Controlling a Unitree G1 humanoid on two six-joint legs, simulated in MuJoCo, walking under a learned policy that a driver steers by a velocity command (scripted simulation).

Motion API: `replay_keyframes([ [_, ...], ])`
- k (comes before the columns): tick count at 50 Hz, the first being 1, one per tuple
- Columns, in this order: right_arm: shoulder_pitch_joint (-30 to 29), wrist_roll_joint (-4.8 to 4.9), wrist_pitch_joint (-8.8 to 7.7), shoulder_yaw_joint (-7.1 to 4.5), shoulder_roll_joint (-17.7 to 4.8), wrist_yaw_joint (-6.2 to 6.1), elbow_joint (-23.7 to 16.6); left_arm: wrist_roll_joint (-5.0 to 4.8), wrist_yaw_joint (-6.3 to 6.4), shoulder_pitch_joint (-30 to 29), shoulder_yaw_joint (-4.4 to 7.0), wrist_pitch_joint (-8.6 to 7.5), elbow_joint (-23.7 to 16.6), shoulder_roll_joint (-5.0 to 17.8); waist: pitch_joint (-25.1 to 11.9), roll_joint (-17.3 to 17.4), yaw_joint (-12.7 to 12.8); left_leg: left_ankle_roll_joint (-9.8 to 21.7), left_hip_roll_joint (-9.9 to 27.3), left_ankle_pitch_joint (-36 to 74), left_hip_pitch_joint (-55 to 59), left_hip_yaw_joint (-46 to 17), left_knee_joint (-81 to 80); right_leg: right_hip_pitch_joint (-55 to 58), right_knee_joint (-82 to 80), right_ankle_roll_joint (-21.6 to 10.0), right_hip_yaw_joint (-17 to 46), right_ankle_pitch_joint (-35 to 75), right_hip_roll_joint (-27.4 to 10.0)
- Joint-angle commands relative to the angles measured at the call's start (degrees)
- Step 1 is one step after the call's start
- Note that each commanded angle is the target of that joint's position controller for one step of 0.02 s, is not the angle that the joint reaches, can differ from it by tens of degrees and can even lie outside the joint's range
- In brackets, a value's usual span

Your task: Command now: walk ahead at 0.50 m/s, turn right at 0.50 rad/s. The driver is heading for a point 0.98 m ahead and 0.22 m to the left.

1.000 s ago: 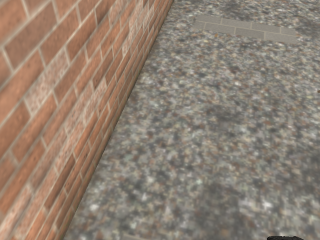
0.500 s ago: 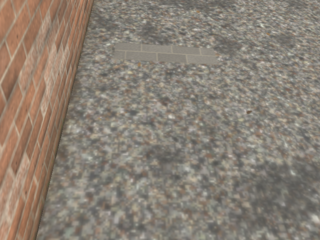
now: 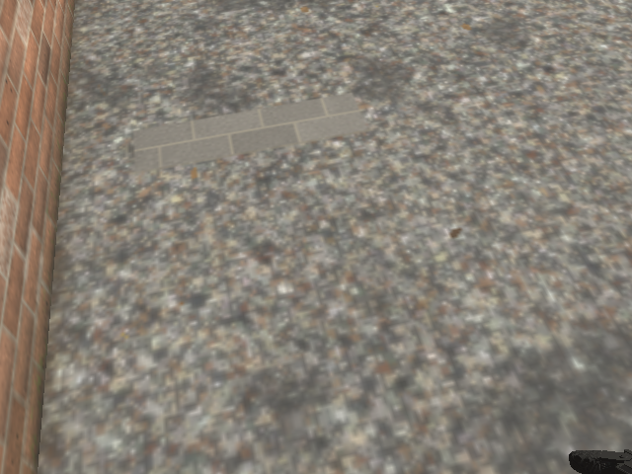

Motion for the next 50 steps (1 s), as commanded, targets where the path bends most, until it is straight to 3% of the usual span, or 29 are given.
replay_keyframes([
  [1, -3.57, 0.01, -0.46, 0.06, -0.9, 1.35, -3.65, -0.02, 1.73, 2.01, 1.63, 0.02, -2.52, 7.75, -0.82, -6.15, 0.03, -1.12, -4.07, 12.87, 4.3, 4.09, -13.99, -1.8, -4.15, -6.86, 7.79, 14.33, -11.46],
  [4, -8.03, 0.42, -0.89, 0.22, -1.16, 2.28, -4.77, 0.47, 1.85, 4.92, 1.45, 0.11, -0.92, 8.33, 1.26, -7.54, 2.29, -0.32, -5.6, 19.85, 9.2, 4.97, -19.32, -2.64, -5.42, -5.43, 9.29, 10.5, -12.89],
  [8, -9.5, 0.97, -1.49, -0.57, -4.03, 2.68, -5.69, 0.49, 2.56, 7.11, 1.25, 0.8, 1.17, 8.08, 2.3, -8.74, 1.55, 2.02, -5.53, 11.92, 4.96, 2.82, -23.26, 10.49, -1.1, -4.97, 12.95, 15.22, -17.48],
  [10, -5.71, 1.0, -1.64, -1.08, -5.3, 2.6, -4.53, 0.82, 2.9, 5.81, 1.49, 1.29, 1.26, 8.82, 0.72, -9.24, -0.86, 3.71, -6.72, 6.82, 9.38, 3.77, -24.0, 13.14, 3.38, -4.0, 12.69, 26.93, -17.87],
  [11, -0.22, 1.02, -1.61, -1.75, -6.37, 2.27, -2.97, 1.22, 2.68, 4.16, 1.49, 1.54, 0.85, 9.12, -2.69, -9.03, -4.09, 5.18, -8.4, 6.44, 17.12, 5.2, -25.04, 12.31, 9.58, -3.25, 11.55, 37.22, -16.27],
  [12, 7.76, 0.7, -1.53, -2.34, -7.73, 2.15, -0.89, 1.7, 2.26, 1.87, 1.25, 1.63, 0.05, 9.01, -8.42, -7.7, -8.37, 7.5, -6.85, 9.99, 29.08, 3.94, -24.84, 8.17, 19.45, -1.95, 9.96, 40.82, -13.65],
  [13, 18.84, 0.01, -1.26, -2.7, -10.37, 2.03, 1.11, 2.85, 1.94, 1.41, 0.49, 1.44, -1.14, 7.31, -17.28, -1.6, -11.94, 11.34, 1.96, 13.81, 45.97, -6.03, -22.43, -1.89, 36.1, -0.35, 7.87, 25.42, -9.61],
  [14, 23.09, -0.36, -1.08, -3.31, -12.46, 2.57, 3.5, 1.11, 1.36, 13.26, -1.13, 0.78, 1.21, 0.75, -23.87, 18.01, -7.11, 22.26, 16.71, 8.23, 62.72, -33.15, -27.28, -21.47, 55.76, 3.51, 4.84, -24.66, 1.13],
  [15, 21.72, 0.84, -1.28, -2.37, -7.19, 2.65, 3.58, -0.04, 1.49, 12.14, -0.59, 0.17, 2.35, 6.51, -19.53, 10.37, -7.83, 20.81, 16.63, -6.19, 59.33, -38.09, -31.35, -28.65, 61.37, 2.97, 7.23, -25.74, -3.41],
  [16, 16.23, 1.21, -1.04, -1.67, -4.51, 2.26, 2.48, -0.52, 1.34, 4.3, -0.1, -0.37, 0.74, 8.78, -9.52, 5.07, -8.22, 18.45, 13.76, -6.31, 50.34, -29.53, -33.49, -31.5, 61.21, 3.24, 4.34, -20.5, -6.51],
  [17, 12.12, 0.94, -0.68, -1.13, -3.96, 2.31, 1.83, -0.21, 1.61, 0.15, -0.11, -0.66, -0.28, 8.69, -4.5, -1.19, -6.89, 16.76, 10.97, -2.87, 41.94, -22.9, -35.78, -29.91, 58.68, 3.73, 1.64, -15.21, -9.28],
  [18, 10.71, 0.65, -0.54, -0.73, -3.38, 2.54, 1.93, 0.52, 1.86, -2.13, 0.24, -0.77, -0.76, 8.55, -1.75, -2.07, -6.05, 15.87, 8.62, 1.24, 37.18, -18.66, -37.53, -29.12, 55.3, 4.24, 0.19, -11.95, -10.7],
  [19, 10.64, 0.07, -0.65, -0.39, -3.27, 2.61, 2.32, 0.58, 1.89, -2.04, 0.33, -0.65, -1.06, 7.69, -1.53, 0.17, -4.76, 15.35, 6.83, 3.84, 34.43, -15.49, -38.84, -26.95, 53.2, 4.51, -0.35, -9.72, -12.1],
  [20, 11.09, 0.11, -0.75, -0.21, -2.95, 2.79, 2.89, 0.5, 1.97, -1.75, 0.16, -0.45, -1.08, 6.44, -1.51, 1.59, -4.35, 15.24, 5.49, 5.45, 33.11, -13.27, -40.06, -25.77, 50.79, 4.86, -1.1, -8.73, -12.63],
  [21, 12.41, 0.74, -1.23, 0.15, -2.44, 2.92, 3.61, 1.08, 1.84, -1.72, -0.17, -0.16, -0.95, 4.85, -1.01, 1.49, -4.28, 15.48, 4.97, 6.18, 31.87, -11.34, -41.04, -25.6, 47.77, 5.36, -1.72, -7.72, -13.02],
  [23, 13.86, 1.32, -1.49, -0.14, -4.73, 2.6, 4.72, 1.53, 1.86, -4.91, -0.58, 0.21, -2.56, 3.69, 0.51, 1.98, -4.61, 16.06, 5.25, 8.01, 30.5, -9.04, -42.95, -27.36, 40.61, 6.7, -3.11, -5.49, -13.92],
  [25, 15.4, 1.26, -1.22, -0.51, -7.05, 1.75, 5.59, 1.97, 1.86, -11.1, -1.21, 0.07, -4.91, 2.41, 1.85, 1.44, -5.49, 15.71, 4.86, 10.55, 29.24, -7.16, -44.16, -27.28, 30.77, 7.29, -3.48, 1.03, -14.01],
  [28, 18.13, 1.73, -0.75, -0.52, -7.84, 1.32, 6.72, 1.6, 1.23, -16.44, -1.51, -0.42, -6.07, 2.37, 1.34, 0.8, -6.73, 13.76, 2.6, 12.76, 27.93, -3.53, -42.8, -21.43, 18.86, 7.55, -5.04, 11.01, -10.99],
  [30, 20.67, 2.28, -0.46, -0.52, -7.98, 1.29, 7.74, 1.49, 0.38, -19.7, -1.32, -0.38, -7.12, 2.91, 1.08, 1.04, -7.51, 13.73, 3.58, 12.36, 27.56, -4.35, -42.49, -17.33, 15.86, 7.58, -5.22, 14.03, -9.41],
  [32, 20.66, 2.78, 0.01, -0.66, -8.09, 1.05, 8.01, 1.15, 0.13, -21.01, -0.83, -0.5, -7.46, 4.99, 1.62, 2.56, -6.92, 12.61, 4.86, 10.24, 30.02, -6.2, -40.12, -16.75, 13.3, 7.66, -3.86, 12.23, -9.65],
  [34, 19.58, 3.09, 0.52, -1.24, -9.35, 0.73, 8.01, 1.07, 0.31, -19.49, -0.1, -1.0, -7.53, 7.46, 1.12, 2.98, -4.77, 10.89, 6.71, 8.28, 31.72, -8.72, -38.2, -13.13, 11.0, 6.85, -2.47, 9.51, -10.0],
  [36, 18.52, 2.86, 1.17, -1.09, -8.56, 0.72, 7.65, 1.42, 1.32, -9.72, 1.75, -1.34, -5.18, 11.01, -3.86, 3.3, 0.44, 8.37, 2.95, 13.67, 30.14, -6.95, -28.26, -0.11, 8.55, 4.8, -3.69, 5.37, -9.84],
  [37, 17.95, 1.84, 1.31, 0.14, -5.07, 0.88, 6.19, 2.33, 2.02, -0.7, 2.8, -1.42, -3.96, 14.45, -11.81, -1.21, 4.29, 6.36, -1.05, 6.67, 22.81, -4.12, -12.75, 13.81, 9.82, 1.87, 3.13, 3.66, -17.94],
  [38, 24.97, 1.92, 1.02, 1.81, 0.8, 0.71, 4.33, 3.15, 1.53, 3.98, 3.74, -0.85, -2.83, 19.12, -19.73, -16.87, 2.03, 3.14, -9.32, -19.29, 2.85, 3.01, 7.85, 31.25, 5.73, -5.8, 24.64, -4.34, -31.2],
  [39, 26.46, 3.05, 0.8, 0.87, -2.76, 0.4, 5.01, 3.12, 0.82, 3.27, 2.46, -1.06, -3.08, 14.5, -19.65, -17.31, 1.9, 3.1, -6.87, -25.07, -3.01, -2.34, 18.16, 27.68, 0.64, -7.2, 34.42, -14.71, -32.44],
  [40, 22.27, 3.85, 1.05, -0.58, -6.98, 0.22, 4.42, 2.38, 0.5, -0.6, 1.2, -1.46, -3.5, 10.2, -11.45, -12.04, 1.28, 3.6, -4.47, -20.23, -5.24, -3.14, 20.9, 19.89, -0.78, -4.82, 26.4, -15.35, -30.24],
  [42, 18.86, 2.97, 1.9, -1.27, -6.22, -0.09, 4.06, 2.17, 0.03, -7.07, -0.05, -1.81, -3.38, 6.26, -4.78, -7.71, -1.51, 3.01, -1.02, -11.64, -2.04, -1.98, 17.79, 8.18, -3.42, -2.25, 12.86, -5.06, -24.94],
  [45, 18.57, 2.86, 3.44, -1.61, -3.3, 0.73, 3.1, 2.82, 0.27, -8.88, 0.13, -2.57, -2.07, 6.01, -2.92, -8.9, -3.56, 2.33, 1.22, -5.66, 2.0, -0.94, 15.3, 1.72, -7.14, -2.17, 2.81, 3.69, -21.91],
  [50, 12.83, 2.6, 4.18, -1.94, -3.01, 1.31, -0.59, 3.1, 1.24, -6.39, 0.92, -2.9, 0.49, 8.77, -0.37, -5.19, -2.9, 1.12, 1.22, 3.64, -4.35, -2.56, 7.21, 3.28, -9.57, -3.91, -4.16, 9.84, -23.12],
])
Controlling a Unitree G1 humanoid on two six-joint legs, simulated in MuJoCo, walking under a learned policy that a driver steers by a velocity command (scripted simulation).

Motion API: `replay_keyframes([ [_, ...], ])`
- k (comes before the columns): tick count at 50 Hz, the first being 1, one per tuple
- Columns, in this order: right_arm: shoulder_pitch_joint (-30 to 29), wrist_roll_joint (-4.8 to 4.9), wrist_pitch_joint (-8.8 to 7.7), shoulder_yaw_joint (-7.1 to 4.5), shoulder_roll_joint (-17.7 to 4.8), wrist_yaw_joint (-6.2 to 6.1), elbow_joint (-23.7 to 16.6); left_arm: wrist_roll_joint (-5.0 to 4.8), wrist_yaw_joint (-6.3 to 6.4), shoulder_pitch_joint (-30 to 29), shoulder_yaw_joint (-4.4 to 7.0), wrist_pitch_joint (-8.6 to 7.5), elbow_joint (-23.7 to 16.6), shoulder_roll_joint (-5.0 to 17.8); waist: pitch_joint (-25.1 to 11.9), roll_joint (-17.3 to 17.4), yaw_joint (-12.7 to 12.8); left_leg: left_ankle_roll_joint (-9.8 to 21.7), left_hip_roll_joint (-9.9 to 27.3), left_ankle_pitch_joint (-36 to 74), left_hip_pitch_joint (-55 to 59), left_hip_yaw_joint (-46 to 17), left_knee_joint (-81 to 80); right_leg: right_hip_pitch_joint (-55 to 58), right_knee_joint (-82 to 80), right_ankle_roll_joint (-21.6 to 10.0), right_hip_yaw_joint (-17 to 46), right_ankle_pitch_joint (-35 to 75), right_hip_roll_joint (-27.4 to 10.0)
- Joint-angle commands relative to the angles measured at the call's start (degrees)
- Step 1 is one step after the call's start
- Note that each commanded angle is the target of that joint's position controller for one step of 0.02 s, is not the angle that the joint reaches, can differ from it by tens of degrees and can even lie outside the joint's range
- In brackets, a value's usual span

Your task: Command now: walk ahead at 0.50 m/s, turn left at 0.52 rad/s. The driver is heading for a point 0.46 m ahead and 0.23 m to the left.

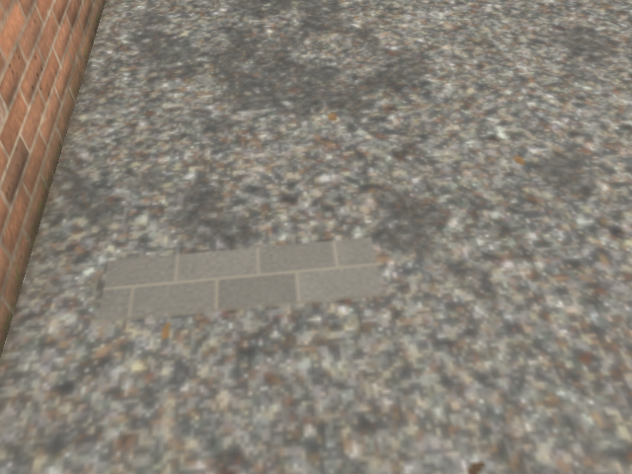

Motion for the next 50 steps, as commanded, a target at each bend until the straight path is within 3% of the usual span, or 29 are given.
replay_keyframes([
  [1, 0.73, -0.08, -0.19, -0.1, -0.63, 0.63, -3.92, 0.12, 0.63, -3.73, 1.46, -0.94, -3.24, 7.76, 1.24, -6.36, -1.74, -0.47, 1.77, 7.22, -5.22, -2.84, -5.17, 1.9, -9.07, -7.56, 8.65, 11.91, -17.05],
  [5, -6.68, -0.43, -0.6, 0.66, 0.38, 2.06, -7.1, -0.28, 1.04, -1.36, 1.71, -0.06, -2.22, 9.7, 3.4, -5.24, 1.09, 0.33, 1.13, 12.78, -4.99, 1.51, -15.13, 4.58, -8.99, -6.5, 2.87, 14.37, -16.93],
  [10, -14.41, -0.19, -0.71, 1.34, 1.17, 3.88, -12.4, -1.24, 1.13, 3.16, 2.1, 1.96, -0.39, 11.14, 5.29, -5.42, 3.3, 2.63, -0.26, 7.33, -6.73, 6.47, -22.14, 12.86, -4.72, -5.37, -1.08, 21.41, -19.05],
  [13, -11.12, -0.28, -0.32, 0.16, -1.15, 4.25, -13.56, -1.73, 1.69, 1.81, 2.74, 3.02, -1.05, 13.63, 0.82, -8.92, -0.53, 5.69, -5.32, -0.37, 3.48, 11.22, -23.22, 13.99, 5.22, -3.64, -4.02, 47.11, -18.97],
  [14, -5.85, -0.24, -0.12, -0.92, -3.02, 4.08, -12.67, -1.85, 1.96, 1.34, 2.99, 3.46, -1.32, 14.39, -2.48, -9.69, -3.76, 7.2, -7.73, -2.29, 10.51, 12.34, -23.69, 13.18, 13.1, -3.07, -4.72, 54.46, -18.53],
  [15, 3.06, -0.22, 0.02, -2.69, -5.8, 3.4, -10.5, -2.19, 2.2, 0.27, 2.9, 3.7, -1.71, 14.31, -7.14, -8.56, -8.88, 9.42, -9.9, 1.34, 23.74, 12.09, -28.1, 8.01, 24.8, -1.4, -5.92, 52.72, -16.75],
  [16, 11.51, -0.28, 0.73, -4.61, -10.37, 1.98, -8.47, -1.15, 2.22, 0.93, 2.11, 3.17, -2.84, 12.32, -11.91, -2.44, -12.25, 12.58, -3.75, 2.2, 41.46, 1.01, -30.1, -6.74, 41.89, 1.18, -5.63, 32.92, -14.24],
  [17, 8.33, -0.42, 0.19, -4.93, -15.98, 1.55, -9.35, 0.56, 1.18, 5.68, -0.49, 1.3, -6.11, 3.31, -15.59, 11.08, -4.08, 22.54, 10.8, -3.13, 58.18, -31.57, -34.86, -32.7, 60.67, 4.21, 0.28, -22.55, -2.01],
  [18, 10.75, -0.87, -0.74, -3.61, -11.51, 1.91, -10.68, -1.39, 0.25, -0.68, 0.15, -1.1, -7.18, 8.24, -21.86, 4.06, -8.9, 24.38, 14.28, -7.28, 59.85, -42.32, -42.3, -38.25, 65.85, 3.37, 13.01, -24.3, -1.69],
  [19, 9.02, -1.26, -1.52, -2.72, -8.56, 2.18, -9.95, -3.31, -0.14, -5.75, 0.79, -2.04, -9.16, 10.09, -13.44, 1.38, -8.89, 21.35, 12.29, -2.89, 54.19, -33.16, -43.25, -42.22, 63.74, 2.21, 13.28, -18.46, -4.24],
  [20, 5.61, -0.84, -1.87, -2.24, -6.93, 2.18, -10.19, -2.66, 0.13, -5.76, 0.49, -2.4, -9.01, 9.3, -8.47, -2.52, -6.01, 19.19, 9.35, 2.26, 45.42, -25.48, -43.29, -39.87, 58.42, 1.8, 12.99, -13.52, -6.65],
  [21, 1.74, -0.99, -1.9, -1.72, -5.27, 2.07, -11.08, -1.38, 0.54, -4.95, 0.82, -2.16, -8.08, 9.44, -5.64, -3.58, -3.56, 17.6, 6.97, 7.74, 37.74, -20.16, -43.9, -35.9, 53.64, 2.32, 12.78, -10.91, -8.3],
  [22, -0.34, -1.6, -1.97, -1.18, -3.94, 1.87, -12.05, -0.91, 0.51, -3.33, 1.22, -1.34, -7.69, 9.9, -4.72, -2.48, -1.6, 16.97, 5.37, 11.58, 32.72, -17.26, -45.18, -31.97, 51.12, 2.79, 13.2, -9.01, -9.39],
  [23, -0.9, -1.69, -2.07, -1.18, -4.12, 1.72, -12.36, -0.57, 0.46, -2.63, 1.35, -0.54, -7.83, 9.6, -4.42, -2.04, -0.71, 17.11, 4.68, 13.58, 29.5, -16.39, -46.38, -29.78, 49.17, 3.65, 12.9, -7.94, -9.34],
  [25, 0.0, -1.33, -2.39, -1.49, -5.35, 1.12, -11.93, 0.15, 0.65, -3.32, 1.03, 0.51, -8.41, 7.84, -3.71, -2.07, -0.38, 17.64, 3.51, 17.96, 25.37, -13.25, -47.44, -28.7, 44.62, 5.66, 11.67, -5.17, -8.68],
  [27, 0.82, -1.63, -2.2, -1.72, -6.47, 0.19, -11.29, 0.39, 0.91, -6.63, 0.57, 0.9, -9.36, 6.64, -1.86, -1.3, -1.06, 16.26, 1.94, 28.04, 23.27, -8.65, -46.55, -29.07, 37.33, 7.1, 10.34, 0.41, -7.47],
  [30, 3.47, -1.26, -1.23, -1.59, -6.16, -0.78, -9.76, 0.27, 0.28, -11.7, -0.44, 0.43, -10.21, 4.59, -3.06, 0.7, -3.79, 11.73, -1.84, 31.92, 21.8, -3.02, -43.29, -22.93, 23.6, 6.66, 8.52, 13.49, -4.25],
  [33, 6.02, -1.2, -0.7, -1.28, -5.9, -1.16, -8.05, -0.33, -0.68, -15.03, -0.4, 0.13, -11.24, 5.33, -3.8, 2.12, -5.59, 10.27, -0.04, 26.89, 25.23, -5.65, -41.47, -20.93, 17.35, 5.35, 9.3, 19.14, -2.64],
  [36, 5.67, -1.48, -0.47, -0.94, -4.97, -1.33, -7.29, 0.3, -1.2, -14.33, 0.44, -0.37, -11.48, 7.63, -4.1, 2.94, -4.58, 9.64, 2.57, 26.71, 31.3, -9.82, -35.91, -20.86, 13.09, 2.83, 10.82, 14.11, -2.57],
  [38, 3.53, -1.42, -0.32, -0.49, -3.78, -1.39, -7.42, 1.03, -1.09, -9.33, 0.9, -1.0, -10.06, 8.29, -5.56, 2.44, -1.29, 7.59, 0.26, 28.66, 32.07, -9.7, -28.87, -13.59, 6.96, 0.49, 9.56, 20.09, -2.53],
  [39, 4.12, -2.21, -0.55, 0.14, -2.06, -1.34, -8.44, 2.01, -0.69, -6.53, 1.23, -1.33, -10.09, 10.82, -10.56, -1.21, -0.9, 5.18, -3.48, 22.11, 28.56, -8.27, -21.05, -3.09, 9.37, -2.01, 14.23, 40.41, -8.48],
  [40, 12.65, -2.15, -0.85, 1.05, 0.34, -1.22, -7.37, 2.97, -0.28, -4.31, 1.38, -0.76, -10.1, 12.58, -18.25, -11.77, -3.28, 1.14, -8.56, -1.79, 16.5, -6.35, -6.79, 14.18, 13.81, -11.84, 25.94, 58.82, -20.49],
  [41, 15.17, -1.97, -0.32, 1.17, -1.47, -1.01, -6.14, 1.31, -0.49, -1.72, 0.15, 0.33, -8.78, 6.77, -24.04, -16.72, -1.83, -1.57, -9.62, -30.35, 11.81, -5.34, 1.73, 17.77, 12.23, -17.02, 34.34, 54.74, -25.88],
  [42, 12.23, -1.23, 0.66, 0.19, -5.25, -0.9, -6.39, -0.31, -0.95, -2.92, -0.57, 1.1, -8.85, 5.37, -20.08, -11.68, -1.24, -2.44, -7.43, -31.06, 9.29, -6.57, 4.5, 12.84, 9.39, -15.51, 35.12, 37.23, -24.25],
  [43, 8.0, -0.94, 2.0, -0.02, -5.21, -1.26, -6.81, -0.47, -1.06, -5.96, -0.73, 1.93, -9.11, 5.24, -14.73, -8.63, -1.48, -3.43, -5.92, -28.3, 7.47, -4.93, 5.63, 7.4, 6.78, -12.74, 33.05, 22.68, -21.77],
  [44, 6.11, -1.18, 3.42, -0.06, -4.69, -1.47, -7.01, -0.27, -1.21, -9.76, -1.3, 2.6, -9.57, 4.54, -9.45, -7.77, -2.43, -3.93, -4.5, -26.39, 7.72, -3.4, 2.1, -0.16, 3.55, -10.86, 29.99, 11.83, -19.66],
  [46, 6.24, -1.58, 5.08, 0.33, -2.39, -1.87, -6.52, 0.57, -1.07, -14.8, -0.83, 3.81, -9.97, 6.27, -4.56, -11.54, -4.42, -4.21, -3.35, -21.41, 15.22, -0.32, -8.75, -12.13, -1.17, -7.63, 24.06, -1.65, -14.55],
  [48, 7.55, -2.04, 4.47, 0.67, -1.12, -2.51, -4.81, 0.69, -0.51, -14.75, -0.54, 4.42, -9.47, 6.85, -4.91, -13.09, -4.32, -3.69, -4.28, -16.92, 20.78, 2.25, -16.59, -14.13, -1.03, -6.94, 19.66, -0.87, -11.85],
  [50, 8.54, -2.24, 3.87, 0.74, -0.45, -2.41, -3.28, -0.05, -0.05, -14.18, -0.67, 4.64, -8.71, 6.41, -7.07, -11.57, -4.73, -2.57, -4.71, -6.51, 25.8, 3.59, -25.14, -13.7, 0.55, -6.72, 18.03, -3.84, -11.55],
])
